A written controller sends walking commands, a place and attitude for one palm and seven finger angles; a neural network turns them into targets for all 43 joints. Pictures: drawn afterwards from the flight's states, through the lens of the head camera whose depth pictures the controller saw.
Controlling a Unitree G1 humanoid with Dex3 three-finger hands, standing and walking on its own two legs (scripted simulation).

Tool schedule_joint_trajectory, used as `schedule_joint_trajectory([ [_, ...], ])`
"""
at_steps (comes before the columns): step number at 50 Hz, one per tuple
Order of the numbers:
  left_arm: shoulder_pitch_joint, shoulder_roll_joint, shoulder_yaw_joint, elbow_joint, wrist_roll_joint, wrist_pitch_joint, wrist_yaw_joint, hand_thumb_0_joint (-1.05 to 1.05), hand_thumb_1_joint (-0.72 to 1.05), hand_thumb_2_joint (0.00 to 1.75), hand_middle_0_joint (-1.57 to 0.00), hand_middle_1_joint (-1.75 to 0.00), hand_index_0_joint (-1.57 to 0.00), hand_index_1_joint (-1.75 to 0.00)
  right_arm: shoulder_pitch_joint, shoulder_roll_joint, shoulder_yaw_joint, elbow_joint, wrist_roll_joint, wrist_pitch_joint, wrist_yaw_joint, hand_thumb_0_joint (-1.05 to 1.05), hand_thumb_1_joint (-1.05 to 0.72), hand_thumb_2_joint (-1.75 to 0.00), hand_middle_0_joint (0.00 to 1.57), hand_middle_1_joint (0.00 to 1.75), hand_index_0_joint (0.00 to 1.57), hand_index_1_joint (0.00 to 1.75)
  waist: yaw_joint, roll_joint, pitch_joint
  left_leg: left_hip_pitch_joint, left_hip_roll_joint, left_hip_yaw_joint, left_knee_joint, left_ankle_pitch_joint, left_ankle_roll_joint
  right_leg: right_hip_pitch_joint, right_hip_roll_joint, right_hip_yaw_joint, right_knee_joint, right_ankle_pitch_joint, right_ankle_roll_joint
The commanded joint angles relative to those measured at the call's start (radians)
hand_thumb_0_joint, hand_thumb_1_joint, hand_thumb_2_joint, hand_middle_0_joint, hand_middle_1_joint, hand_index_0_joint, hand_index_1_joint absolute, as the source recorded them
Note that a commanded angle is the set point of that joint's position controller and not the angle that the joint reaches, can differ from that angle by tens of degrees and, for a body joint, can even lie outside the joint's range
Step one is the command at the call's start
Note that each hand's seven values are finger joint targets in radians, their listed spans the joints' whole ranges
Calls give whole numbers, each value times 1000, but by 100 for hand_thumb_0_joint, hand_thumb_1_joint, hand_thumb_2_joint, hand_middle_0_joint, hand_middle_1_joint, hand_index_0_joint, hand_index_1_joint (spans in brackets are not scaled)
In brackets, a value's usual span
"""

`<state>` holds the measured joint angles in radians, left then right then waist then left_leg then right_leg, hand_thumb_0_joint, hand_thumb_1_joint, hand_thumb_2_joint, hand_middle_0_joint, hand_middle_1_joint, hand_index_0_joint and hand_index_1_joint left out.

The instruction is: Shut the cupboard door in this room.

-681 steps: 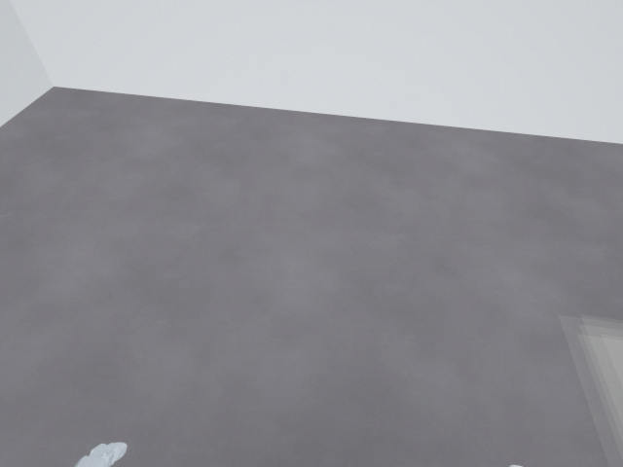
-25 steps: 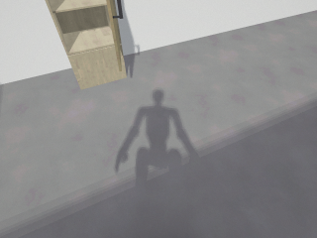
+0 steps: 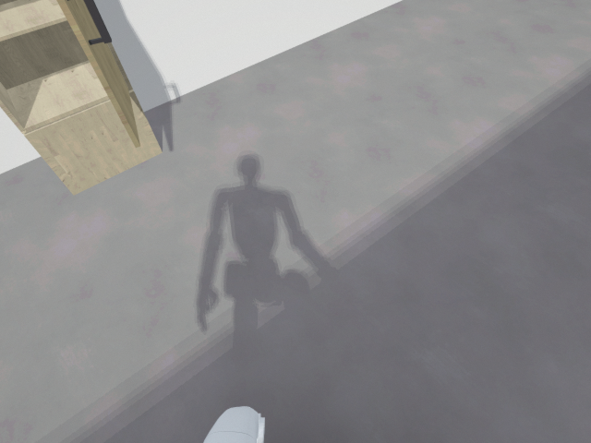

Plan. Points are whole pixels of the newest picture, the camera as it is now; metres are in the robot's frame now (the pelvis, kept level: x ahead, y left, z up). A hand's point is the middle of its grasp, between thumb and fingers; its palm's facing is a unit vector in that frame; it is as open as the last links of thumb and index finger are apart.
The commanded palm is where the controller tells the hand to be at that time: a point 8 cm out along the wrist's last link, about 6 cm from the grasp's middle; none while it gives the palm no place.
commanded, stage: walk around to get in front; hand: left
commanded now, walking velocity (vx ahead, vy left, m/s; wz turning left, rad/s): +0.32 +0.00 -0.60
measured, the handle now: (89, 19) +1.11 +0.71 +0.05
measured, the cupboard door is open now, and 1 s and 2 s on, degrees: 75 75 75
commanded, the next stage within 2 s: none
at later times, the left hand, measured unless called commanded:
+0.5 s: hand (160, 396) +0.20 +0.28 -0.19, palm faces -0.17 -0.96 -0.22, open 7.4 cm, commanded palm none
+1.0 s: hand (318, 213) +0.61 +0.03 -0.18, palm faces -0.55 -0.82 -0.17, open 7.4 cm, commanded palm none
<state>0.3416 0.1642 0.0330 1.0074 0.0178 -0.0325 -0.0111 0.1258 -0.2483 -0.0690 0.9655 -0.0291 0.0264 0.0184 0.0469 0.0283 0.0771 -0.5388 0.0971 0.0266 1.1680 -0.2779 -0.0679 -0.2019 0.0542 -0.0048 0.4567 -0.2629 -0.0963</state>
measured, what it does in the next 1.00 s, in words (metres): walks ahead, turning right: left foot, then right foot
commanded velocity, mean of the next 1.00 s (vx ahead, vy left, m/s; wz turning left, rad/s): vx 0.36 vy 0.00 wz -0.36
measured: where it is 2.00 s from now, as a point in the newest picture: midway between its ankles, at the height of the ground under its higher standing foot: (388, 281)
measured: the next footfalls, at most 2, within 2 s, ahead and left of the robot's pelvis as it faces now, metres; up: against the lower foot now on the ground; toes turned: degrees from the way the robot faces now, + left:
left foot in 0.42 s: +0.30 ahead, +0.16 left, +0.00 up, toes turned -9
right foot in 0.94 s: +0.46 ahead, -0.15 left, +0.00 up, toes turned -36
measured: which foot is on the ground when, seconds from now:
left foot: up 0.00-0.40, down 0.42-0.96, up 0.98-1.00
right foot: down 0.00-0.42, up 0.44-0.92, down 0.94-1.00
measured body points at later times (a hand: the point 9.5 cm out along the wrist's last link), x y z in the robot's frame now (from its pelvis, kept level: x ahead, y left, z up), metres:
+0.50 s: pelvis +0.20 +0.07 -0.02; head +0.23 +0.08 +0.43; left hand +0.21 +0.33 -0.17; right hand +0.28 -0.18 -0.14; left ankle +0.26 +0.17 -0.74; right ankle +0.03 -0.02 -0.66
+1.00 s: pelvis +0.40 -0.04 -0.03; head +0.44 -0.07 +0.42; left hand +0.63 +0.07 -0.16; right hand +0.17 -0.14 -0.17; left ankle +0.29 +0.16 -0.67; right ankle +0.42 -0.13 -0.74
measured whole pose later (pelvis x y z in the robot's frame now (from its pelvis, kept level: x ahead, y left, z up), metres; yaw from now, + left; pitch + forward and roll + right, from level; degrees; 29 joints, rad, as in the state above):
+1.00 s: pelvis +0.40 -0.04 -0.03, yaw -29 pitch +0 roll +1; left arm 0.04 0.16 0.02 0.94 0.02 -0.06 -0.02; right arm 0.51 -0.13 -0.02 1.15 -0.01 -0.02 0.00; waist -0.07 0.00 0.11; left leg -0.14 0.14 0.16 1.01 -0.51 -0.04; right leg -0.43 0.00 -0.15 0.67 -0.25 -0.11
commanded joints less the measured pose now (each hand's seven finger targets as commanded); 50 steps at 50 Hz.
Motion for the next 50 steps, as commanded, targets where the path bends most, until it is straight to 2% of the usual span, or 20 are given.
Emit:
schedule_joint_trajectory([
  [1, 92, 197, 55, -38, -3, -35, 15, 0, 90, 90, -20, -30, -20, -30, -31, -55, -17, -85, 1, -32, -4, 0, -90, -90, 20, 30, 20, 30, -7, -101, -64, -166, 16, -43, -16, 79, -19, 176, -245, 321, -210, 167, -23],
  [10, 193, 177, 45, -3, 8, -40, 30, 0, 90, 90, -20, -30, -20, -30, -205, -43, -3, -172, 8, -49, -3, 0, -90, -90, 20, 30, 20, 30, 39, -135, 9, -242, 7, -24, -186, 40, -30, 252, -265, 398, -181, 389, -94],
  [14, 190, 185, 47, 4, 13, -33, 42, 0, 90, 90, -20, -30, -20, -30, -248, -28, 6, -196, 15, -65, 0, 0, -90, -90, 20, 30, 20, 30, 52, -170, -16, -154, -23, 5, -361, -7, -9, 293, -252, 396, -124, 521, -89],
  [16, 146, 203, 53, -10, 12, -29, 44, 0, 90, 90, -20, -30, -20, -30, -217, -27, 8, -196, 20, -74, 0, 0, -90, -90, 20, 30, 20, 30, 32, -194, -25, -19, -40, 12, -480, -22, 8, 233, -242, 377, -86, 566, -71],
  [18, 79, 213, 58, -21, 4, -32, 42, 0, 90, 90, -20, -30, -20, -30, -44, -55, -3, -142, 19, -84, -15, 0, -90, -90, 20, 30, 20, 30, -62, -172, -83, 276, -88, 42, -638, 88, 26, 110, -182, 323, 56, 664, -30],
  [19, 66, 198, 60, -26, -2, -34, 39, 0, 90, 90, -20, -30, -20, -30, 117, -107, -17, -91, 17, -89, -28, 0, -90, -90, 20, 30, 20, 30, -127, -88, -175, 556, -50, 15, -688, 171, 37, -28, -132, 288, 212, 565, 4],
  [20, 73, 154, 59, -43, -17, -33, 28, 0, 90, 90, -20, -30, -20, -30, 278, -209, -42, -48, 2, -96, -37, 0, -90, -90, 20, 30, 20, 30, -180, 128, -288, 794, 176, -222, -710, 147, 87, -216, -21, 175, 468, 207, 42],
  [21, 108, 108, 47, -58, -20, -34, 18, 0, 90, 90, -20, -30, -20, -30, 355, -269, -47, -24, 0, -93, -34, 0, -90, -90, 20, 30, 20, 30, -161, 318, -334, 857, 415, -515, -812, 155, 165, -401, 30, 86, 751, -321, 77],
  [22, 70, 130, 53, -65, -10, -30, 19, 0, 90, 90, -20, -30, -20, -30, 294, -232, -35, -41, 6, -81, -31, 0, -90, -90, 20, 30, 20, 30, -144, 197, -226, 676, 431, -547, -885, 2, 208, -409, -34, 113, 839, -308, 67],
  [23, 41, 127, 55, -64, 1, -22, 13, 0, 90, 90, -20, -30, -20, -30, 209, -166, -22, -58, 4, -84, -28, 0, -90, -90, 20, 30, 20, 30, -100, 146, -117, 525, 377, -465, -939, -180, 197, -429, -75, 85, 882, -234, 72],
  [25, -20, 112, 57, -67, 15, -6, -12, 0, 90, 90, -20, -30, -20, -30, 137, -73, 4, -66, 1, -94, -28, 0, -90, -90, 20, 30, 20, 30, -62, 114, 27, 329, 293, -309, -975, -144, 163, -423, -138, 54, 872, -106, 78],
  [28, 3, 67, 51, -66, 15, 22, -22, 0, 90, 90, -20, -30, -20, -30, 171, -39, 11, -32, 4, -116, -35, 0, -90, -90, 20, 30, 20, 30, -25, 95, -6, 334, 219, -73, -946, 151, 135, -402, -147, 26, 825, -3, 94],
  [34, -140, 52, 45, -107, 17, 41, -26, 0, 90, 90, -20, -30, -20, -30, 297, -17, 16, 32, 9, -127, -42, 0, -90, -90, 20, 30, 20, 30, -40, 80, 8, 448, 203, 47, -940, 391, 124, -552, -162, -2, 762, 117, 111],
  [41, -374, 40, 14, -164, 10, 22, -31, 0, 90, 90, -20, -30, -20, -30, 418, -51, 12, 100, -4, -118, -44, 0, -90, -90, 20, 30, 20, 30, -107, 79, 58, 565, 224, 132, -907, 609, 162, -439, -131, -129, 279, 68, 78],
  [43, -317, 53, 16, -144, 9, 14, -24, 0, 90, 90, -20, -30, -20, -30, 421, -75, 9, 111, -1, -112, -44, 0, -90, -90, 20, 30, 20, 30, -81, 103, 6, 594, 235, 166, -813, 851, 158, -304, -80, -162, 214, 11, 45],
  [45, -108, 95, 26, -80, 12, -2, -14, 0, 90, 90, -20, -30, -20, -30, 392, -96, 7, 109, 6, -107, -43, 0, -90, -90, 20, 30, 20, 30, 16, 89, -114, 585, 201, 206, -564, 956, 115, -42, -32, -186, 83, 82, 17],
  [46, 39, 160, 45, -24, 18, -16, -7, 0, 90, 90, -20, -30, -20, -30, 378, -83, 11, 100, 15, -107, -34, 0, -90, -90, 20, 30, 20, 30, 86, 36, -201, 385, 171, 225, -344, 737, 78, 263, -109, -101, 58, 182, -13],
  [47, 172, 277, 76, 14, 15, -26, 9, 0, 90, 90, -20, -30, -20, -30, 406, -17, 22, 75, 28, -109, -25, 0, -90, -90, 20, 30, 20, 30, 117, -191, -347, 75, 23, 235, -26, 38, 34, 559, -398, 309, 38, 345, -127],
  [48, 186, 319, 81, 32, -10, -23, 19, 0, 90, 90, -20, -30, -20, -30, 366, -10, 23, 48, 34, -105, -32, 0, -90, -90, 20, 30, 20, 30, 92, -187, -382, -53, -47, 107, 196, -320, 32, 591, -515, 514, -44, 525, -210],
  [50, 37, 245, 66, 0, -15, -26, 27, 0, 90, 90, -20, -30, -20, -30, 261, -6, 14, 48, 27, -93, -25, 0, -90, -90, 20, 30, 20, 30, 56, -59, -180, -116, 43, -6, 247, -151, 47, 354, -449, 357, -90, 419, -162],
])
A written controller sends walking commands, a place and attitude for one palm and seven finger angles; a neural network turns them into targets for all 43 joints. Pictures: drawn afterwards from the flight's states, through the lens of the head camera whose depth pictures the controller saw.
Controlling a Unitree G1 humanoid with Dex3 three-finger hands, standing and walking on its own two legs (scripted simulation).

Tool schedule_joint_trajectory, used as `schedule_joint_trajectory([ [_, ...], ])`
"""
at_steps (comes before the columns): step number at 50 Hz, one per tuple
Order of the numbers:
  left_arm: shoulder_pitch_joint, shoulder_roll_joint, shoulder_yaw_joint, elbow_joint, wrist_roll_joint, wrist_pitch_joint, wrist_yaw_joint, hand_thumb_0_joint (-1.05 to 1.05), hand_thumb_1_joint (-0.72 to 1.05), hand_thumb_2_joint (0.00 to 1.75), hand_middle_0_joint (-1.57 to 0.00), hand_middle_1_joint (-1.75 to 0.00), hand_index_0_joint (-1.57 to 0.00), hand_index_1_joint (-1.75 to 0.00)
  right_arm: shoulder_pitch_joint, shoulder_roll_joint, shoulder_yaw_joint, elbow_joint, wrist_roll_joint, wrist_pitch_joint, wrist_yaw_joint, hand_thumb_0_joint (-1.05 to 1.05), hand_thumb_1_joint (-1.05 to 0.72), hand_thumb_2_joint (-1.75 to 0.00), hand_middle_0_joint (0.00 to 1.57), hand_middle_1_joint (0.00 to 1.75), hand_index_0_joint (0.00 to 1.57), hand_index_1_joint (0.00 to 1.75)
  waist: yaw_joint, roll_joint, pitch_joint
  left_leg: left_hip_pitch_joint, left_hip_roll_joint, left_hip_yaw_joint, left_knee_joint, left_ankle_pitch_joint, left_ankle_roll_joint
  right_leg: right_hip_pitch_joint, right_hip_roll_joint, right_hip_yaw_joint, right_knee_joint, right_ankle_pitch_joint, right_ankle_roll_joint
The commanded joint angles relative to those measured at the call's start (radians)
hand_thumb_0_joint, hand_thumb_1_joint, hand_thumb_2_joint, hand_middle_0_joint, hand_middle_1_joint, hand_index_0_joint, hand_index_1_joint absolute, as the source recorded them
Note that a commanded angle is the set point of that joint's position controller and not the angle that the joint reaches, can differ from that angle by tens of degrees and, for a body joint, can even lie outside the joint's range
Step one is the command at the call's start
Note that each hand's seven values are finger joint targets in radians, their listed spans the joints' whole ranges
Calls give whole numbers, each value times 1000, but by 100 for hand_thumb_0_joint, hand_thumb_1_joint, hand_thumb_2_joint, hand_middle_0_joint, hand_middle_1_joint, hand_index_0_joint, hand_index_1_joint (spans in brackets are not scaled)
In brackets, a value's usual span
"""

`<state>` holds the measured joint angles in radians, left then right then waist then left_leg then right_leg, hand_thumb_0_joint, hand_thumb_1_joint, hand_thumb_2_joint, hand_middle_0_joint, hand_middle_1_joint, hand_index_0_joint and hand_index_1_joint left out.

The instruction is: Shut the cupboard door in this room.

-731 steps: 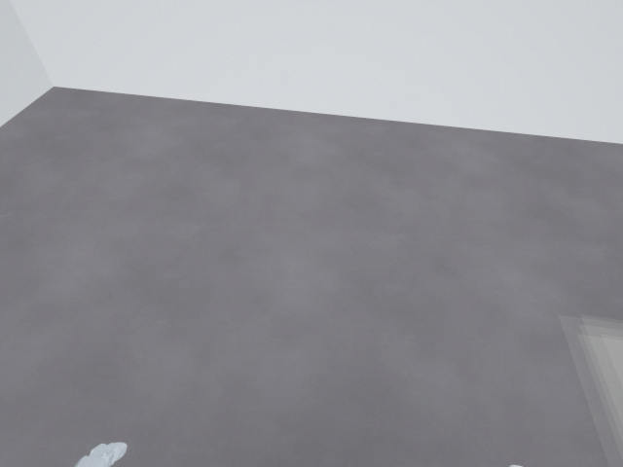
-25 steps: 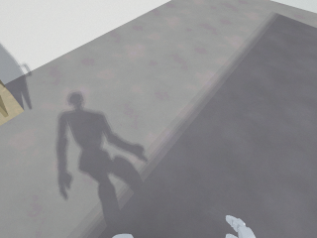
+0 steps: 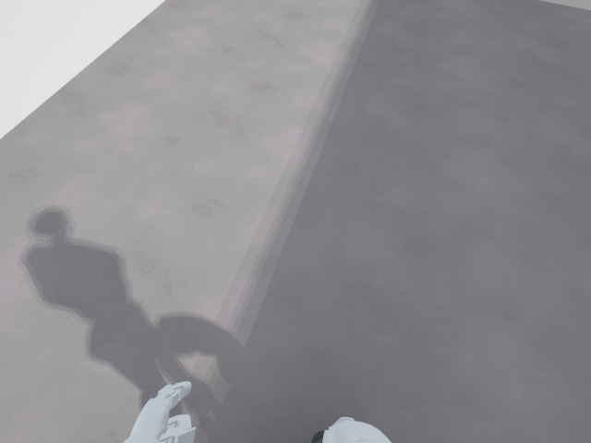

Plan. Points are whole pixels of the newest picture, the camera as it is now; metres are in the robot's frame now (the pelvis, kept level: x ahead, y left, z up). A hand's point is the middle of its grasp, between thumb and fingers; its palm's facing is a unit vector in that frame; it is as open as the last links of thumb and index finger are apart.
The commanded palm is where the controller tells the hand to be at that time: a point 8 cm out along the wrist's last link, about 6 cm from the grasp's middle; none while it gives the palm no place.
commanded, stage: walk around to get in front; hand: left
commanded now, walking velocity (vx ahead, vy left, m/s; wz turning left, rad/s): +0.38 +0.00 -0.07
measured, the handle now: out of the picture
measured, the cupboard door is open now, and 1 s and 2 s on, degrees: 75 75 75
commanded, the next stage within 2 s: walk to a spot facing it in 1.96 s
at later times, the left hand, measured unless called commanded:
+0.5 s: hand out of the picture +0.15 +0.21 -0.17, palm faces +0.09 -0.98 -0.16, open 7.4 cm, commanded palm none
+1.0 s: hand (215, 209) +0.57 +0.17 -0.14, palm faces -0.09 -0.97 -0.24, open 7.4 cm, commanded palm none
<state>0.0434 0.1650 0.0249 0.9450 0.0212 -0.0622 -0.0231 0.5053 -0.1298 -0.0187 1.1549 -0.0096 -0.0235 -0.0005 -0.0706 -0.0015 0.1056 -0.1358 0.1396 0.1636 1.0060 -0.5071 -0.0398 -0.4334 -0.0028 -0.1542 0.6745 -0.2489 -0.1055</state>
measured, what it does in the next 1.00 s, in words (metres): walks ahead: left foot, then right foot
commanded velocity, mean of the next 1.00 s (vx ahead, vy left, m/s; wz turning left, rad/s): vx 0.38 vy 0.00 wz -0.04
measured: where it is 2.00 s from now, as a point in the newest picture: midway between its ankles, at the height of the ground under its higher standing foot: (296, 249)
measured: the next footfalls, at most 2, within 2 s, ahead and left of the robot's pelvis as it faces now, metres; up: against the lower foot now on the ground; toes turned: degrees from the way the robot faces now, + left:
left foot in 0.46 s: +0.34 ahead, +0.15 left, +0.00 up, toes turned +10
right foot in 0.96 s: +0.56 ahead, -0.13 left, +0.00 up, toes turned -14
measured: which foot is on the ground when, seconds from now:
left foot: up 0.00-0.44, down 0.46-0.96, up 0.98-1.00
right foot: down 0.00-0.48, up 0.50-0.94, down 0.96-1.00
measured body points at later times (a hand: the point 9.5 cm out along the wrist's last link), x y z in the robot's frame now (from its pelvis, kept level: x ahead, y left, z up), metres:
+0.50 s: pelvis +0.23 +0.04 +0.00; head +0.26 +0.06 +0.45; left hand +0.14 +0.26 -0.16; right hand +0.36 -0.20 -0.12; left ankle +0.30 +0.15 -0.72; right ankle +0.07 -0.06 -0.70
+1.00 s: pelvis +0.44 -0.01 +0.00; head +0.46 -0.04 +0.45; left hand +0.58 +0.22 -0.13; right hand +0.32 -0.21 -0.16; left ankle +0.31 +0.14 -0.69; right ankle +0.53 -0.12 -0.72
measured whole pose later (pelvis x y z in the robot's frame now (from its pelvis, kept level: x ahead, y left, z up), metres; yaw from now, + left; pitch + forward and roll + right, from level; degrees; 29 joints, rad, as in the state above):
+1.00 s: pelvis +0.44 -0.01 +0.00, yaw -4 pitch -1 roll +1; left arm 0.11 0.19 0.06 1.00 0.03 -0.07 -0.02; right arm 0.45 -0.14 -0.05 1.17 -0.02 -0.03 0.01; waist -0.04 0.03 0.06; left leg -0.08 0.13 0.17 0.75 -0.51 -0.04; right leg -0.44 -0.08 -0.15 0.66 -0.19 -0.03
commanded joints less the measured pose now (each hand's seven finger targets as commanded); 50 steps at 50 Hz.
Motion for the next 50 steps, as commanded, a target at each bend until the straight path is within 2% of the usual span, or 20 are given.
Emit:
schedule_joint_trajectory([
  [1, 289, 205, 60, 61, -21, 0, 39, 0, 90, 90, -20, -30, -20, -30, -142, -113, -39, -143, 1, -36, -6, 0, -90, -90, 20, 30, 20, 30, 139, 41, -144, -497, 27, -156, 359, 125, 16, 454, -360, 443, -328, 384, -119],
  [4, 186, 138, 38, 62, -9, -17, 37, 0, 90, 90, -20, -30, -20, -30, -44, -57, -39, -100, -15, 0, -3, 0, -90, -90, 20, 30, 20, 30, 31, -8, -59, -352, 35, -135, 220, 208, 6, 169, -259, 261, -421, 252, -44],
  [6, 200, 86, 43, 49, -1, -24, 37, 0, 90, 90, -20, -30, -20, -30, -40, -44, -42, -112, -21, 12, -1, 0, -90, -90, 20, 30, 20, 30, 19, -94, -56, -350, 38, -115, 148, 244, -10, 121, -227, 214, -451, 199, -42],
  [11, 251, 109, 36, 78, -4, -34, 33, 0, 90, 90, -20, -30, -20, -30, -228, -75, -47, -177, -20, 3, 21, 0, -90, -90, 20, 30, 20, 30, 61, -152, -10, -459, 36, -109, -42, 335, -21, 222, -221, 217, -478, 183, -56],
  [19, 383, 163, 37, 138, 3, -28, 42, 0, 90, 90, -20, -30, -20, -30, -467, -99, -34, -250, -15, -22, 39, 0, -90, -90, 20, 30, 20, 30, 123, -84, 6, -425, -24, -41, -359, 284, 20, 454, -265, 217, -393, 454, -47],
  [21, 365, 175, 38, 142, 0, -28, 43, 0, 90, 90, -20, -30, -20, -30, -370, -120, -38, -219, -19, -31, 28, 0, -90, -90, 20, 30, 20, 30, 64, -58, -54, -256, -75, 7, -444, 284, 41, 452, -241, 167, -246, 674, -26],
  [22, 350, 177, 37, 139, -6, -28, 42, 0, 90, 90, -20, -30, -20, -30, -237, -149, -46, -176, -23, -38, 19, 0, -90, -90, 20, 30, 20, 30, 3, -31, -134, -50, -98, 14, -504, 358, 59, 390, -203, 118, -78, 729, 7],
  [23, 353, 149, 33, 128, -14, -28, 37, 0, 90, 90, -20, -30, -20, -30, -91, -225, -65, -135, -32, -45, 9, 0, -90, -90, 20, 30, 20, 30, -54, 89, -242, 237, 26, -132, -524, 468, 109, 191, -135, 73, 147, 538, 54],
  [24, 373, 90, 16, 106, -22, -28, 25, 0, 90, 90, -20, -30, -20, -30, 40, -340, -94, -100, -37, -47, 3, 0, -90, -90, 20, 30, 20, 30, -77, 333, -333, 471, 300, -479, -562, 588, 227, -96, -3, 27, 479, -157, 92],
  [25, 311, 114, 20, 77, -18, -33, 30, 0, 90, 90, -20, -30, -20, -30, 57, -327, -86, -91, -21, -35, -2, 0, -90, -90, 20, 30, 20, 30, -80, 259, -319, 435, 357, -546, -636, 606, 275, -169, -8, 126, 609, -331, 78],
  [28, 218, 86, 30, 86, -3, -11, 15, 0, 90, 90, -20, -30, -20, -30, -134, -188, -52, -128, -17, -47, -8, 0, -90, -90, 20, 30, 20, 30, -1, 108, -64, 83, 256, -361, -739, 439, 198, -188, -119, 165, 612, -145, 89],
  [31, 288, 31, 28, 104, 7, 23, 9, 0, 90, 90, -20, -30, -20, -30, -164, -145, -43, -118, -13, -63, -12, 0, -90, -90, 20, 30, 20, 30, 64, 108, -56, -35, 177, -192, -779, 454, 155, -113, -129, 137, 542, -58, 111],
  [38, 135, 23, 37, 28, 5, 48, -2, 0, 90, 90, -20, -30, -20, -30, -117, -147, -57, -94, -12, -66, -14, 0, -90, -90, 20, 30, 20, 30, 66, 111, 24, -22, 159, -112, -849, 394, 183, -191, -171, 98, 259, 83, 146],
  [43, 55, 34, 37, -1, 3, 34, -5, 0, 90, 90, -20, -30, -20, -30, -67, -162, -64, -66, -19, -56, -13, 0, -90, -90, 20, 30, 20, 30, 42, 123, 27, 25, 175, -78, -778, 464, 165, -65, -122, 36, 7, 67, 123],
  [45, 119, 54, 43, 16, 5, 25, -3, 0, 90, 90, -20, -30, -20, -30, -76, -173, -67, -58, -20, -49, -13, 0, -90, -90, 20, 30, 20, 30, 81, 88, 0, 20, 172, -64, -684, 551, 145, 54, -89, 13, -54, 59, 102],
  [46, 222, 75, 50, 52, 7, 18, -1, 0, 90, 90, -20, -30, -20, -30, -86, -178, -66, -60, -17, -47, -13, 0, -90, -90, 20, 30, 20, 30, 130, 63, -51, 11, 138, -22, -557, 634, 122, 185, -60, -12, -106, 83, 95],
  [47, 371, 123, 61, 101, 12, 4, 4, 0, 90, 90, -20, -30, -20, -30, -81, -168, -64, -60, -14, -47, -8, 0, -90, -90, 20, 30, 20, 30, 192, -20, -136, -55, 81, 13, -341, 634, 89, 392, -58, 5, -159, 93, 79],
  [48, 506, 232, 88, 139, 19, -9, 18, 0, 90, 90, -20, -30, -20, -30, -56, -107, -54, -75, -2, -48, 3, 0, -90, -90, 20, 30, 20, 30, 235, -255, -247, -268, -10, 56, -26, 299, 53, 599, -299, 300, -240, 38, 19],
  [49, 539, 303, 97, 149, -2, -8, 28, 0, 90, 90, -20, -30, -20, -30, -69, -84, -44, -120, 3, -38, 4, 0, -90, -90, 20, 30, 20, 30, 203, -355, -259, -445, -107, -40, 224, -68, 39, 624, -467, 638, -373, 62, -54],
  [50, 446, 283, 97, 130, -10, -2, 36, 0, 90, 90, -20, -30, -20, -30, -104, -104, -50, -122, 4, -28, 1, 0, -90, -90, 20, 30, 20, 30, 184, -227, -206, -474, -50, -135, 314, -27, 57, 535, -478, 607, -426, -113, -78],
])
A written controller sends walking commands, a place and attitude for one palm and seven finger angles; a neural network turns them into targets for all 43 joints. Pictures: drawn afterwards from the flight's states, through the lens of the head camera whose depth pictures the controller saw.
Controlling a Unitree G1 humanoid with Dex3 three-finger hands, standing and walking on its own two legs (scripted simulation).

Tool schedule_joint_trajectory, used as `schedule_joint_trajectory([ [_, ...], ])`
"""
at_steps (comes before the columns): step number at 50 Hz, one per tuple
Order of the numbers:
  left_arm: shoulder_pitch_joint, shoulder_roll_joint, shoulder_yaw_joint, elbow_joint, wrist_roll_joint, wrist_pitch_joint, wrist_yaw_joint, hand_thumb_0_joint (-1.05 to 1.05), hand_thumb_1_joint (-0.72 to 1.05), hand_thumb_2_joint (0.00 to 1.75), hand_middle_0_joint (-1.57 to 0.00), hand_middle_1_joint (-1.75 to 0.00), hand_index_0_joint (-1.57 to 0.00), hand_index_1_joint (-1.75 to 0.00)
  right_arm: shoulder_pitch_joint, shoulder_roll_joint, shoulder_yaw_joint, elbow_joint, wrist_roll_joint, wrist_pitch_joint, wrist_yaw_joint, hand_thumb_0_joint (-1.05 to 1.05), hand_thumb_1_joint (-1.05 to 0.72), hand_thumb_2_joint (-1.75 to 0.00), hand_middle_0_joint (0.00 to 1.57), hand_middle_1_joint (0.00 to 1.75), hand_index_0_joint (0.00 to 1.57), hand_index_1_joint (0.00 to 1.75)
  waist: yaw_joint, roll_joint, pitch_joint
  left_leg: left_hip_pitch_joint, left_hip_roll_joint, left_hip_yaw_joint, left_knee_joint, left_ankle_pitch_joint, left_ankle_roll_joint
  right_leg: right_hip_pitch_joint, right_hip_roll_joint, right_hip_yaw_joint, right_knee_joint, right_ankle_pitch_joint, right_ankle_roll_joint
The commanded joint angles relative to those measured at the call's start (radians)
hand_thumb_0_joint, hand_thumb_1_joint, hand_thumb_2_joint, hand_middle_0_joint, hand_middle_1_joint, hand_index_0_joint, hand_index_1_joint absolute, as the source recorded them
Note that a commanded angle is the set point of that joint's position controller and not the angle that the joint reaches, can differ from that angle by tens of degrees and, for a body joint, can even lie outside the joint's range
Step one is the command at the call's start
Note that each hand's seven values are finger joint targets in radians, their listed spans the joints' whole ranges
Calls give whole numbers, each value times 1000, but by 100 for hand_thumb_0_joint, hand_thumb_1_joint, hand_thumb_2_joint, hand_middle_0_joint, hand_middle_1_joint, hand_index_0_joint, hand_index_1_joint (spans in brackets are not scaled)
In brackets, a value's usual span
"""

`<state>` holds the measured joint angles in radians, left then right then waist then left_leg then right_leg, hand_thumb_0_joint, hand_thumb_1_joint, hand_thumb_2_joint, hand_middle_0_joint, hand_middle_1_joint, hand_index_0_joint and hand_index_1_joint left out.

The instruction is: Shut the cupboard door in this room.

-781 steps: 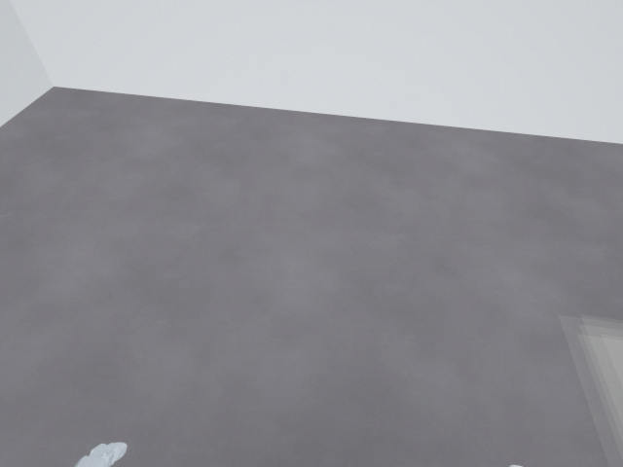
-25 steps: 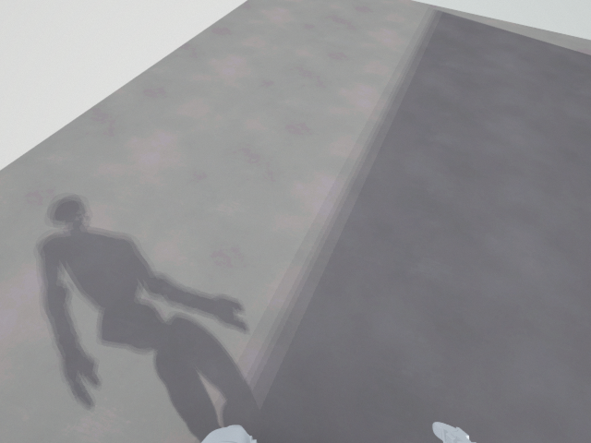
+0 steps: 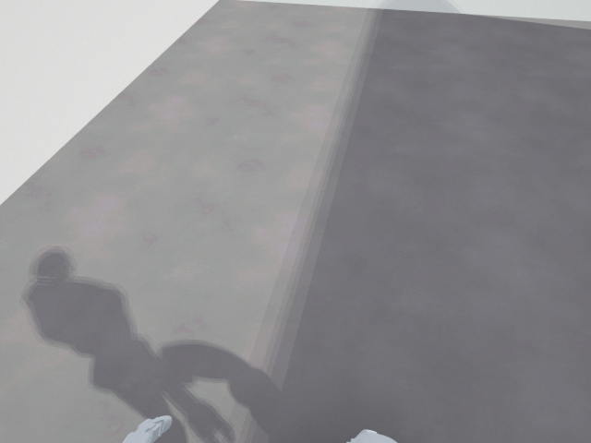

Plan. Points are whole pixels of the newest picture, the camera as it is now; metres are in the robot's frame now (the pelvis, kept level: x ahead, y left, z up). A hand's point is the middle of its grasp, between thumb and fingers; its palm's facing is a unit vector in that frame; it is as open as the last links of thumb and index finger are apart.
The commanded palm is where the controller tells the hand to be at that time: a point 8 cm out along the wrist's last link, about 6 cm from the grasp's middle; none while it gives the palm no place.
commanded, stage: walk around to get in front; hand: left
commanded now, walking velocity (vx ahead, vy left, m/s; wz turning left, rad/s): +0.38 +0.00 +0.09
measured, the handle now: out of the picture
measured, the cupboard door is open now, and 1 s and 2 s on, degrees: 75 75 75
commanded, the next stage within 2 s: walk to a spot facing it in 0.96 s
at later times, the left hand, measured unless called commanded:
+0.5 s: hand out of the picture +0.10 +0.18 -0.17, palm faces +0.20 -0.97 -0.11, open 7.4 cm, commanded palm none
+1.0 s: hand (210, 239) +0.53 +0.21 -0.14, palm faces -0.08 -0.98 -0.20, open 7.4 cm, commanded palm none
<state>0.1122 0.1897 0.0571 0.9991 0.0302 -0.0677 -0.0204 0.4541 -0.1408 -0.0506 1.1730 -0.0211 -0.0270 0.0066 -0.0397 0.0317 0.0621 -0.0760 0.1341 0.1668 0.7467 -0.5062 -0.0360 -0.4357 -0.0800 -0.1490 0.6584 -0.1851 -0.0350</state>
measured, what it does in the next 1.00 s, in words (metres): walks ahead: left foot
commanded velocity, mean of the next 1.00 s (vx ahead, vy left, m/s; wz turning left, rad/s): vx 0.37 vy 0.00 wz -0.06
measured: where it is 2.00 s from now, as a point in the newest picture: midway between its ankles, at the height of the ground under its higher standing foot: (309, 329)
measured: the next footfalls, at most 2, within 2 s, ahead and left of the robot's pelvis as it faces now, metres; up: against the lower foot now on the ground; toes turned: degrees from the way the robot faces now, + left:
left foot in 0.48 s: +0.31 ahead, +0.16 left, +0.00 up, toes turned +15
right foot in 1.04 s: +0.57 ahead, -0.10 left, +0.00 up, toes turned -12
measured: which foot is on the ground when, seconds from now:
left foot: up 0.00-0.46, down 0.48-1.00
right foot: down 0.00-0.48, up 0.50-1.00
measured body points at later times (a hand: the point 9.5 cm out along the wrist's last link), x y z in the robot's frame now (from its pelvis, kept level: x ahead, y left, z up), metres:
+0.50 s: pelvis +0.20 +0.05 +0.01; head +0.22 +0.08 +0.46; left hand +0.09 +0.24 -0.16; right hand +0.34 -0.18 -0.12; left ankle +0.27 +0.15 -0.72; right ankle +0.10 -0.10 -0.71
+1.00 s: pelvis +0.41 +0.03 +0.01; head +0.43 +0.02 +0.46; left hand +0.54 +0.26 -0.12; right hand +0.29 -0.16 -0.14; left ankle +0.27 +0.15 -0.72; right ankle +0.53 -0.09 -0.70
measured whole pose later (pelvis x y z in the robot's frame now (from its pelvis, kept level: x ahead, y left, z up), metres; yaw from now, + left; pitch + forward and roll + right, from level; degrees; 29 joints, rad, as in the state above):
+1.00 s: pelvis +0.41 +0.03 +0.01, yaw -3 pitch +0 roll +1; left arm 0.10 0.18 0.06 1.00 0.02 -0.01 -0.03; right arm 0.46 -0.12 -0.05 1.16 -0.03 -0.06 -0.01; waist -0.06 0.00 0.07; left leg 0.08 0.07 0.30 0.35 -0.40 -0.05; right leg -0.52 -0.11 -0.11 0.68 -0.17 -0.01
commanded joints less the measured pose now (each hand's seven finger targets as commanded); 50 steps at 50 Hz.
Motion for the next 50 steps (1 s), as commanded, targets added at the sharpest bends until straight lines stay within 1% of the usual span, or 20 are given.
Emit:
schedule_joint_trajectory([
  [1, 292, 222, 56, 55, -17, 1, 31, 0, 90, 90, -20, -30, -20, -30, -119, -79, -20, -138, 13, -22, 0, 0, -90, -90, 20, 30, 20, 30, 143, -231, -82, -569, -6, -158, 610, 67, 55, 417, -367, 560, -445, -297, -119],
  [3, 177, 127, 23, 25, -17, -3, 30, 0, 90, 90, -20, -30, -20, -30, -127, -67, -22, -131, -1, -15, 1, 0, -90, -90, 20, 30, 20, 30, 72, -122, 0, -513, 35, -167, 552, 203, 45, 222, -294, 389, -457, -259, -76],
  [4, 156, 96, 12, 28, -16, -7, 31, 0, 90, 90, -20, -30, -20, -30, -97, -48, -22, -115, -4, -5, 2, 0, -90, -90, 20, 30, 20, 30, 43, -106, 7, -469, 36, -162, 523, 241, 39, 168, -261, 308, -470, -210, -60],
  [6, 178, 72, 5, 41, -10, -19, 32, 0, 90, 90, -20, -30, -20, -30, -59, -38, -17, -104, -9, 7, 5, 0, -90, -90, 20, 30, 20, 30, 23, -130, -17, -458, 31, -142, 459, 278, 18, 177, -223, 207, -471, -97, -53],
  [13, 256, 81, -2, 82, -8, -37, 35, 0, 90, 90, -20, -30, -20, -30, -253, -48, -16, -186, -4, 9, 26, 0, -90, -90, 20, 30, 20, 30, 50, -137, 50, -544, 37, -104, 156, 345, -10, 276, -218, 114, -503, 49, -90],
  [19, 303, 115, 6, 113, -4, -27, 39, 0, 90, 90, -20, -30, -20, -30, -360, -64, -12, -235, 0, -12, 35, 0, -90, -90, 20, 30, 20, 30, 76, -112, 48, -434, 7, -60, -97, 304, 24, 382, -251, 105, -438, 123, -92],
  [21, 295, 121, 7, 115, -6, -21, 38, 0, 90, 90, -20, -30, -20, -30, -307, -80, -16, -220, -4, -20, 29, 0, -90, -90, 20, 30, 20, 30, 41, -97, 27, -301, -25, -25, -166, 301, 36, 357, -240, 71, -349, 198, -76],
  [22, 280, 121, 8, 114, -9, -18, 38, 0, 90, 90, -20, -30, -20, -30, -205, -106, -23, -186, -8, -28, 24, 0, -90, -90, 20, 30, 20, 30, -7, -49, -32, -139, -50, -13, -228, 333, 43, 317, -199, 22, -208, 261, -52],
  [23, 291, 97, 5, 110, -13, -17, 33, 0, 90, 90, -20, -30, -20, -30, -58, -172, -38, -145, -15, -38, 15, 0, -90, -90, 20, 30, 20, 30, -59, 84, -134, 101, 3, -94, -281, 350, 72, 208, -127, -36, 31, 222, -10],
  [24, 323, 35, -7, 89, -20, -14, 24, 0, 90, 90, -20, -30, -20, -30, 71, -300, -71, -112, -21, -43, 4, 0, -90, -90, 20, 30, 20, 30, -88, 353, -224, 312, 243, -447, -353, 369, 153, -55, 15, -75, 343, -213, 42],
  [25, 257, 51, -11, 46, -15, -15, 24, 0, 90, 90, -20, -30, -20, -30, 111, -312, -69, -98, -8, -31, -6, 0, -90, -90, 20, 30, 20, 30, -104, 307, -210, 317, 331, -561, -442, 397, 211, -177, 36, 36, 511, -410, 35],
  [26, 214, 57, -7, 51, -13, -9, 28, 0, 90, 90, -20, -30, -20, -30, 49, -268, -59, -97, -6, -30, -13, 0, -90, -90, 20, 30, 20, 30, -81, 241, -170, 245, 314, -504, -464, 356, 204, -204, -15, 96, 583, -355, 26],
  [27, 174, 42, -4, 53, -14, -6, 22, 0, 90, 90, -20, -30, -20, -30, -26, -218, -47, -119, -2, -34, -15, 0, -90, -90, 20, 30, 20, 30, -56, 159, -82, 117, 295, -455, -489, 344, 198, -216, -50, 106, 609, -269, 25],
  [29, 184, 27, -1, 72, -7, 6, 10, 0, 90, 90, -20, -30, -20, -30, -115, -146, -24, -141, -3, -48, -16, 0, -90, -90, 20, 30, 20, 30, 1, 42, -9, -30, 239, -305, -526, 360, 151, -157, -84, 125, 575, -159, 36],
  [32, 225, -20, 3, 75, 2, 37, 13, 0, 90, 90, -20, -30, -20, -30, -106, -100, -23, -131, -2, -61, -21, 0, -90, -90, 20, 30, 20, 30, 36, 40, -13, -72, 193, -188, -559, 409, 144, -145, -75, 125, 558, -67, 53],
  [37, 144, -2, 15, 19, -2, 63, 4, 0, 90, 90, -20, -30, -20, -30, -84, -109, -18, -119, 4, -67, -25, 0, -90, -90, 20, 30, 20, 30, 52, 52, 47, -44, 189, -116, -604, 405, 172, -269, -86, 143, 505, 44, 73],
  [42, -13, -1, 7, -54, -4, 60, -7, 0, 90, 90, -20, -30, -20, -30, -3, -116, -20, -86, -1, -67, -27, 0, -90, -90, 20, 30, 20, 30, 16, 59, 97, 38, 186, -58, -589, 509, 174, -287, -82, 89, 244, 67, 67],
  [47, -74, 2, 2, -79, -8, 45, -6, 0, 90, 90, -20, -30, -20, -30, 37, -136, -25, -57, -10, -55, -26, 0, -90, -90, 20, 30, 20, 30, -6, 71, 98, 82, 203, -2, -512, 676, 150, -144, -27, 30, 22, 11, 22],
  [49, 30, 27, 9, -52, -6, 35, 0, 0, 90, 90, -20, -30, -20, -30, 22, -151, -31, -55, -8, -50, -27, 0, -90, -90, 20, 30, 20, 30, 44, 60, 45, 80, 201, 25, -377, 873, 133, 8, 16, 2, -32, -22, -6],
  [50, 150, 43, 16, -15, -3, 24, 1, 0, 90, 90, -20, -30, -20, -30, 7, -160, -29, -57, -5, -48, -26, 0, -90, -90, 20, 30, 20, 30, 101, 35, -21, 73, 169, 51, -238, 941, 109, 155, 50, -23, -98, 13, -14],
])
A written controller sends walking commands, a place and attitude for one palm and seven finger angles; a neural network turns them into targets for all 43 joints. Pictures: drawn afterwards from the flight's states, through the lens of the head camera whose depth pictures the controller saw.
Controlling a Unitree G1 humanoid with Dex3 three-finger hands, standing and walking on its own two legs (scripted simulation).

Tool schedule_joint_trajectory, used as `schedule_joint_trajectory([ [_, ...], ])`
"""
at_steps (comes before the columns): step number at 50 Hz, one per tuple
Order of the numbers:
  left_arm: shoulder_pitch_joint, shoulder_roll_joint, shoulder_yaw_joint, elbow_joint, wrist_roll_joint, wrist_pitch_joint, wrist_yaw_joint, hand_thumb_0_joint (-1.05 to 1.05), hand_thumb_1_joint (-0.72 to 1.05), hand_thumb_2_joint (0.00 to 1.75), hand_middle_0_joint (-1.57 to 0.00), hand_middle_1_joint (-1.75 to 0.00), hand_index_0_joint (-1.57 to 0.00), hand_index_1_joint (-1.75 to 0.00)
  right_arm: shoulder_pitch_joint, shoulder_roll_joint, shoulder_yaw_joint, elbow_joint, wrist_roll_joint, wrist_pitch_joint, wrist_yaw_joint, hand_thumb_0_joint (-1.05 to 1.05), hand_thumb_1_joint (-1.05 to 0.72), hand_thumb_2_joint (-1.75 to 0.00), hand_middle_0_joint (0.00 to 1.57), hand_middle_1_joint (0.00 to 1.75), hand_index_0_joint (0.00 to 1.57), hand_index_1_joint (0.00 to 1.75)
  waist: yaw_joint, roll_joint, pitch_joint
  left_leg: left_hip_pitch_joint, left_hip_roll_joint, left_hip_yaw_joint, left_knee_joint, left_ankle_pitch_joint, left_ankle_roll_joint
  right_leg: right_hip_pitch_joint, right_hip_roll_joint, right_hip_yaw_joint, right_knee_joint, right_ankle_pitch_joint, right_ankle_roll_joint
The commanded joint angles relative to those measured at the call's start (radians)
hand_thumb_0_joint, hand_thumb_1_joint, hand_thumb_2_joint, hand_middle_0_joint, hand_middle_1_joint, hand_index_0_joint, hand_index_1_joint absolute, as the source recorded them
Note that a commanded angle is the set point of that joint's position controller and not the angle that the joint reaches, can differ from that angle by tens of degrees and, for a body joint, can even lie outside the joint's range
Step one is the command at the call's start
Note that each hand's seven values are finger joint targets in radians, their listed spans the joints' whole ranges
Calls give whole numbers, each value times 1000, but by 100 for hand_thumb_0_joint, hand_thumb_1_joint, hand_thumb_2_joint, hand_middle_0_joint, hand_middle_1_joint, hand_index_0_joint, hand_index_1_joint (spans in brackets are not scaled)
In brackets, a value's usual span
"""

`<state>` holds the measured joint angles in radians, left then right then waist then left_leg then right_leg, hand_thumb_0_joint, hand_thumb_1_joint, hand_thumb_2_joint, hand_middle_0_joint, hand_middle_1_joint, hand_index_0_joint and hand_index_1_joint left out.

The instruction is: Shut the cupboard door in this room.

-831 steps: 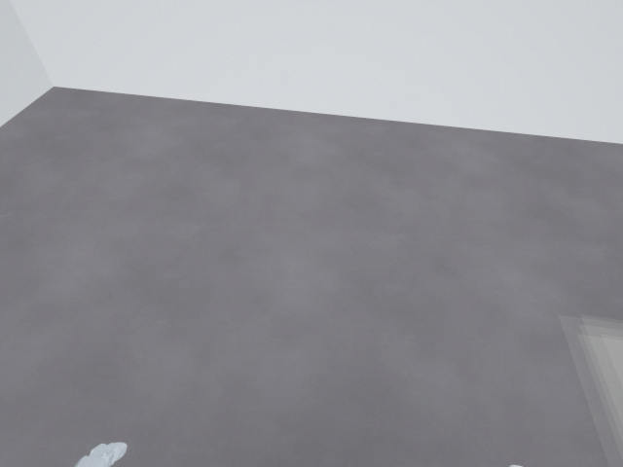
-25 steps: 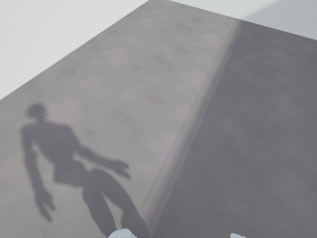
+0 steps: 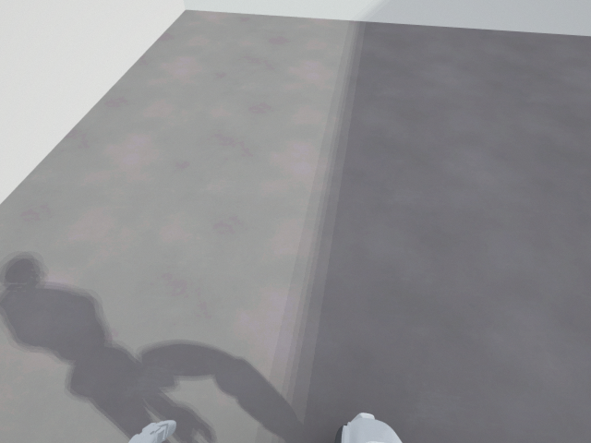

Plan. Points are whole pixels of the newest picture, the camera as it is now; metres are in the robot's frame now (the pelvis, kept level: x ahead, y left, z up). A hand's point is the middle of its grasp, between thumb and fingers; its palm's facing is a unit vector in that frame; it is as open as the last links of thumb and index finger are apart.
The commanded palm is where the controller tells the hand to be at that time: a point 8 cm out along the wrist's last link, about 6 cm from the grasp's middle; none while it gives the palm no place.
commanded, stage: walk to a spot facing it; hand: left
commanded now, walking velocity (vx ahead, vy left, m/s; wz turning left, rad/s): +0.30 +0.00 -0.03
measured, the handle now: out of the picture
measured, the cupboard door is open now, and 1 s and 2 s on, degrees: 75 75 75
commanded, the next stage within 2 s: none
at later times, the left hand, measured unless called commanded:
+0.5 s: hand out of the picture +0.15 +0.17 -0.17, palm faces +0.25 -0.95 -0.18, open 7.3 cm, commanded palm none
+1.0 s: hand (166, 424) +0.18 +0.20 -0.14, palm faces +0.46 -0.84 -0.29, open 7.4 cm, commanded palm none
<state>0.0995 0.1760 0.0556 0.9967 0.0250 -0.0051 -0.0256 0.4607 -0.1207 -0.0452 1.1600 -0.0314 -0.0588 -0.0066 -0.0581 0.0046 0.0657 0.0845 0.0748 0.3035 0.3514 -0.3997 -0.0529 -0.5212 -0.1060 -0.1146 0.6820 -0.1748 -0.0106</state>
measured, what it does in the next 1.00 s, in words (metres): walks ahead, turning left: right foot, then left foot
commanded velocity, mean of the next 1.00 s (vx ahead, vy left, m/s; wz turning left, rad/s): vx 0.01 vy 0.00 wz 0.58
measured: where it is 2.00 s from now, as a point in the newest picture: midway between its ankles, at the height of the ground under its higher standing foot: outside the picture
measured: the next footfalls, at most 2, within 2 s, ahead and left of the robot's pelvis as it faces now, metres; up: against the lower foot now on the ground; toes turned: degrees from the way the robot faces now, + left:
right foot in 0.04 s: +0.17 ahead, -0.12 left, +0.00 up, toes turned -9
left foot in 0.54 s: +0.19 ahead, +0.12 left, +0.00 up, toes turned +22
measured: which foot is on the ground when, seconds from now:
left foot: down 0.00-0.06, up 0.08-0.52, down 0.54-1.00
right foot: up 0.00-0.02, down 0.04-0.54, up 0.56-0.98, down 1.00-1.00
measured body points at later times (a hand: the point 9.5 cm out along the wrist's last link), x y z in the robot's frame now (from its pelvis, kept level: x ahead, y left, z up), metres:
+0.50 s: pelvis +0.13 -0.02 +0.00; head +0.16 +0.00 +0.45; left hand +0.13 +0.22 -0.16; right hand +0.27 -0.25 -0.14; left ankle +0.15 +0.10 -0.71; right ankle +0.13 -0.12 -0.73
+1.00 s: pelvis +0.15 -0.05 +0.00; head +0.19 -0.05 +0.45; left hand +0.15 +0.25 -0.12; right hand +0.32 -0.25 -0.15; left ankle +0.15 +0.10 -0.73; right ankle +0.22 -0.16 -0.73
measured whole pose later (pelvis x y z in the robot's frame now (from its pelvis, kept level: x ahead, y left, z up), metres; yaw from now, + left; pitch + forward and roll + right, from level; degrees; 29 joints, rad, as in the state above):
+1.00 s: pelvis +0.15 -0.05 +0.00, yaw +28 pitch +0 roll +0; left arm 0.10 0.24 0.06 0.88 0.00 0.02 0.01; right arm 0.21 -0.22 -0.08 0.94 -0.02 0.06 0.02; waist -0.04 0.03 0.07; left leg -0.37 -0.03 -0.10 0.55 -0.18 -0.02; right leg -0.29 -0.04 -0.04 0.60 -0.34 0.08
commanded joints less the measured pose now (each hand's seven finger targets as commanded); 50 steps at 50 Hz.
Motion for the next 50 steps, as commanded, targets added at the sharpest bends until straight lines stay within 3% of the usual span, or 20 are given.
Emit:
schedule_joint_trajectory([
  [1, 318, 106, 31, 40, 8, -54, 12, 0, 90, 90, -20, -30, -20, -30, -14, -174, -33, -47, 12, -18, -7, 0, -90, -90, 20, 30, 20, 30, 188, 9, -130, -190, 183, -60, 375, 757, 89, 484, 54, -23, -171, 81, -55],
  [2, 438, 222, 61, 75, 13, -67, 26, 0, 90, 90, -20, -30, -20, -30, 23, -113, -24, -67, 25, -19, 3, 0, -90, -90, 20, 30, 20, 30, 218, -233, -270, -456, 66, -38, 683, 280, 47, 749, -200, 299, -203, 210, -130],
  [3, 467, 282, 66, 90, -13, -65, 34, 0, 90, 90, -20, -30, -20, -30, -3, -101, -14, -104, 31, -11, 1, 0, -90, -90, 20, 30, 20, 30, 186, -280, -304, -600, -42, -153, 915, -188, 27, 788, -348, 552, -294, 491, -220],
  [4, 376, 251, 60, 70, -19, -65, 45, 0, 90, 90, -20, -30, -20, -30, -27, -113, -20, -103, 37, 3, -7, 0, -90, -90, 20, 30, 20, 30, 161, -167, -249, -603, 4, -271, 995, -148, 44, 693, -362, 461, -315, 512, -230],
  [6, 231, 167, 28, 40, -16, -72, 46, 0, 90, 90, -20, -30, -20, -30, -79, -70, -17, -88, 30, 16, -4, 0, -90, -90, 20, 30, 20, 30, 113, -56, -128, -622, 56, -320, 985, -12, 40, 493, -302, 292, -322, 492, -163],
  [8, 154, 100, 2, 30, -13, -78, 48, 0, 90, 90, -20, -30, -20, -30, -48, -45, -13, -67, 21, 40, -6, 0, -90, -90, 20, 30, 20, 30, 55, -41, -73, -541, 65, -326, 901, 62, 35, 318, -251, 150, -374, 449, -107],
  [10, 107, 68, 1, 14, -5, -79, 52, 0, 90, 90, -20, -30, -20, -30, -9, -32, -15, -63, 16, 63, -2, 0, -90, -90, 20, 30, 20, 30, 14, -95, -63, -508, 65, -302, 822, 83, 15, 242, -229, 48, -406, 402, -94],
  [16, 80, 109, 9, -11, -7, -54, 53, 0, 90, 90, -20, -30, -20, -30, -148, -75, -17, -146, 15, 87, 15, 0, -90, -90, 20, 30, 20, 30, 28, -151, -32, -560, 58, -247, 652, 114, -14, 284, -238, -45, -407, 334, -113],
  [23, 133, 184, 35, -21, 1, -22, 57, 0, 90, 90, -20, -30, -20, -30, -312, -120, -22, -244, 14, 82, 29, 0, -90, -90, 20, 30, 20, 30, 83, -133, -30, -527, 41, -205, 401, 59, 10, 400, -298, -50, -290, 318, -115],
  [25, 137, 194, 42, -30, -1, -13, 54, 0, 90, 90, -20, -30, -20, -30, -282, -145, -28, -251, 9, 77, 30, 0, -90, -90, 20, 30, 20, 30, 63, -72, -74, -428, 15, -182, 252, 134, 19, 411, -278, -86, -166, 315, -74],
  [26, 136, 194, 44, -39, -8, -9, 52, 0, 90, 90, -20, -30, -20, -30, -218, -180, -38, -241, 6, 70, 29, 0, -90, -90, 20, 30, 20, 30, 26, 10, -129, -289, 12, -203, 138, 289, 31, 359, -242, -114, -22, 279, -32],
  [27, 141, 155, 41, -67, -17, -3, 46, 0, 90, 90, -20, -30, -20, -30, -150, -277, -60, -240, -1, 60, 23, 0, -90, -90, 20, 30, 20, 30, -6, 257, -172, -132, 188, -469, 58, 637, 122, 160, -115, -155, 193, -29, 51],
  [28, 89, 111, 21, -121, -17, 2, 45, 0, 90, 90, -20, -30, -20, -30, -98, -350, -74, -232, 9, 65, 14, 0, -90, -90, 20, 30, 20, 30, -30, 399, -176, -77, 362, -679, 28, 1017, 249, -14, -7, -84, 392, -539, 97],
  [29, 40, 138, 19, -139, -9, 16, 49, 0, 90, 90, -20, -30, -20, -30, -90, -339, -69, -215, 13, 73, 7, 0, -90, -90, 20, 30, 20, 30, -28, 238, -161, -102, 370, -616, 37, 914, 273, -27, -24, 16, 458, -510, 86],
  [30, 16, 120, 23, -130, -6, 22, 52, 0, 90, 90, -20, -30, -20, -30, -127, -314, -64, -221, 9, 67, -4, 0, -90, -90, 20, 30, 20, 30, -24, 264, -155, -122, 311, -616, 29, 857, 258, -63, -29, 51, 482, -450, 87],
  [34, 71, 129, 33, -108, -12, 20, 36, 0, 90, 90, -20, -30, -20, -30, -261, -279, -54, -279, 12, 59, -8, 0, -90, -90, 20, 30, 20, 30, 37, 109, -175, -162, 194, -494, 38, 690, 212, -28, -9, 84, 478, -255, 99],
  [44, 19, 130, 26, -167, -19, 31, 47, 0, 90, 90, -20, -30, -20, -30, -253, -300, -77, -284, 4, 81, 7, 0, -90, -90, 20, 30, 20, 30, 22, 173, -106, -283, 154, -612, 0, 466, 223, 99, 40, 92, 154, -280, 106],
  [48, 129, 146, 30, -149, -26, 17, 50, 0, 90, 90, -20, -30, -20, -30, -308, -298, -86, -308, 8, 93, 10, 0, -90, -90, 20, 30, 20, 30, 78, 152, -128, -436, 83, -636, 81, 399, 169, 362, 78, 62, -174, -116, 87],
  [49, 176, 189, 38, -144, -20, 7, 53, 0, 90, 90, -20, -30, -20, -30, -314, -268, -83, -317, 16, 93, 14, 0, -90, -90, 20, 30, 20, 30, 103, 65, -149, -531, 28, -599, 156, 288, 119, 490, 20, 108, -326, -56, 72],
  [50, 194, 284, 56, -150, 0, -3, 62, 0, 90, 90, -20, -30, -20, -30, -291, -189, -72, -334, 24, 94, 20, 0, -90, -90, 20, 30, 20, 30, 113, -231, -153, -719, -108, -428, 391, 2, 31, 599, -255, 365, -448, -114, -10],
])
